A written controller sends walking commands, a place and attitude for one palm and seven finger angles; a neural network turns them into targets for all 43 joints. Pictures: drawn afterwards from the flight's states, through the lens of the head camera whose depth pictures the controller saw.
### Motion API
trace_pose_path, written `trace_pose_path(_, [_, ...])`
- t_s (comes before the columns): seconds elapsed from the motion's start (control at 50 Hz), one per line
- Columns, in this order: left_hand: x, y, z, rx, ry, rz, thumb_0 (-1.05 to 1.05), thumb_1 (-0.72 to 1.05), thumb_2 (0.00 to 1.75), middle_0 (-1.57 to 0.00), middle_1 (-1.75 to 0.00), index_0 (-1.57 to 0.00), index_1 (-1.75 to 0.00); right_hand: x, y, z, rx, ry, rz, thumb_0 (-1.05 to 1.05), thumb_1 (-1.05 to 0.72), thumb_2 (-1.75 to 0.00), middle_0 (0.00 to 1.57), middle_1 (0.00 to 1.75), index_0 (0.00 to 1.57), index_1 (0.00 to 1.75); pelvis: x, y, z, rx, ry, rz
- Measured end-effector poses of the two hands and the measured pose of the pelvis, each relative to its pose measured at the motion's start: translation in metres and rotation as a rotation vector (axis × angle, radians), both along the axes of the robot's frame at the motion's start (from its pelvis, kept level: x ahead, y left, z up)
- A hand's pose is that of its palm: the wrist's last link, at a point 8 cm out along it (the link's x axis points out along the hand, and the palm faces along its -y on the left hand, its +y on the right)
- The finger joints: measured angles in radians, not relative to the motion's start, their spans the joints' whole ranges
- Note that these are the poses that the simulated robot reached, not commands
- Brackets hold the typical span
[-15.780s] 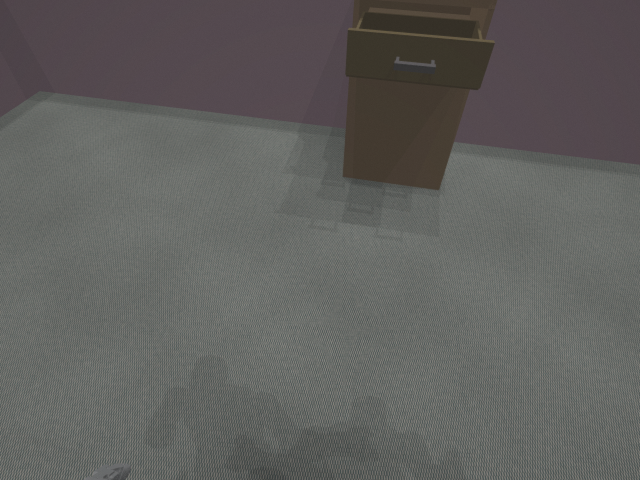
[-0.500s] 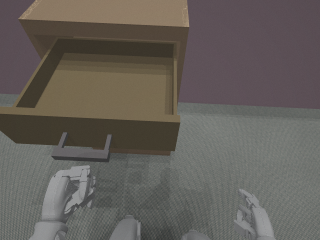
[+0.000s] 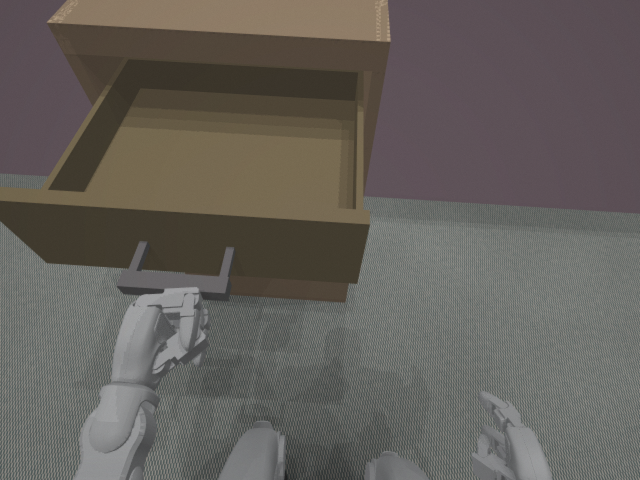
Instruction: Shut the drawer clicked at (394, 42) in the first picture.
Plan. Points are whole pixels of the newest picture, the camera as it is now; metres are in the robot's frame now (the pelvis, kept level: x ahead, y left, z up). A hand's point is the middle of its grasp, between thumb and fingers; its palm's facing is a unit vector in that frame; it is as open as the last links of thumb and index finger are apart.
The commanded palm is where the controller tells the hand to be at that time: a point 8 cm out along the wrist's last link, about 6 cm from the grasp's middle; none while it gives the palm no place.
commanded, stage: push the drawer shut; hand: left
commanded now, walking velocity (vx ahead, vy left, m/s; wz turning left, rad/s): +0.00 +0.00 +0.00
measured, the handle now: (180, 269) +0.35 +0.19 +0.05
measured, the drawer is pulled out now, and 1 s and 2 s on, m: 0.28 0.15 0.04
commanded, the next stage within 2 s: none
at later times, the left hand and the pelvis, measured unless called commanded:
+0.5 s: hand (212, 276) +0.34 +0.15 +0.05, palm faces -0.05 -1.00 -0.05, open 3.0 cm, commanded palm +0.34 +0.20 +0.06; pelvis -0.01 +0.01 +0.01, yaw -1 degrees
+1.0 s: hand (229, 233) +0.41 +0.14 +0.05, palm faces -0.02 -1.00 -0.05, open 3.1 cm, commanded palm +0.40 +0.20 +0.06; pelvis +0.00 +0.01 +0.01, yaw -2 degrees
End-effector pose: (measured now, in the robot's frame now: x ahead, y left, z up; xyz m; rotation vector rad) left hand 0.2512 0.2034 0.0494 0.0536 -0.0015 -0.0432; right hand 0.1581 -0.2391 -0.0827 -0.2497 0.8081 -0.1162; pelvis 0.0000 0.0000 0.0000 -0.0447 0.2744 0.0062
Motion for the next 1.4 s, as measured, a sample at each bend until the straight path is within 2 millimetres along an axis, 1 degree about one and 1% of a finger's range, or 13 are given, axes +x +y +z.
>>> trace_pose_path(0.12, [0.017,0.000,0.002,0.001,0.009,-0.006,-0.03,0.84,0.98,-1.40,-1.60,-1.40,-1.60,-0.006,0.003,0.002,0.008,0.000,-0.009,0.01,-0.90,-0.90,0.20,0.30,0.20,0.30,-0.006,0.000,0.003,-0.002,-0.012,-0.001])
trace_pose_path(0.26, [0.038,0.001,0.003,-0.001,0.006,-0.005,0.00,0.83,0.96,-1.40,-1.60,-1.40,-1.60,-0.020,0.001,0.005,0.005,0.017,-0.024,0.01,-0.90,-0.90,0.20,0.30,0.20,0.30,-0.009,0.001,0.007,-0.001,-0.018,-0.006])
trace_pose_path(0.56, [0.083,0.003,0.002,-0.007,0.001,0.000,-0.02,0.80,0.94,-1.40,-1.60,-1.40,-1.60,-0.055,-0.008,-0.002,-0.018,0.142,-0.081,0.01,-0.90,-0.90,0.20,0.30,0.20,0.30,-0.009,0.007,0.008,0.001,-0.001,-0.017])
trace_pose_path(0.8, [0.116,-0.002,0.001,-0.007,0.000,0.014,-0.03,0.83,0.95,-1.40,-1.60,-1.40,-1.60,-0.071,-0.006,-0.010,-0.006,0.222,-0.106,0.01,-0.90,-0.90,0.20,0.30,0.20,0.30,-0.005,0.010,0.008,0.002,0.021,-0.023])
trace_pose_path(0.96, [0.133,-0.007,0.003,-0.005,0.002,0.022,-0.01,0.87,0.96,-1.40,-1.60,-1.40,-1.60,-0.079,-0.006,-0.013,0.008,0.257,-0.125,0.01,-0.90,-0.90,0.20,0.30,0.20,0.30,-0.003,0.008,0.008,0.006,0.030,-0.030])
trace_pose_path(1.12, [0.149,-0.003,0.003,-0.003,0.003,0.021,-0.01,0.83,0.95,-1.40,-1.60,-1.40,-1.60,-0.090,-0.012,-0.015,-0.002,0.293,-0.145,0.01,-0.90,-0.90,0.20,0.30,0.20,0.30,-0.003,0.005,0.006,0.005,0.039,-0.033])
trace_pose_path(1.4, [0.180,0.002,0.003,-0.011,0.007,0.017,-0.01,0.77,0.92,-1.40,-1.60,-1.40,-1.60,-0.120,-0.020,-0.022,-0.022,0.370,-0.180,0.01,-0.90,-0.90,0.20,0.30,0.20,0.30,-0.008,0.002,0.000,-0.002,0.066,-0.034])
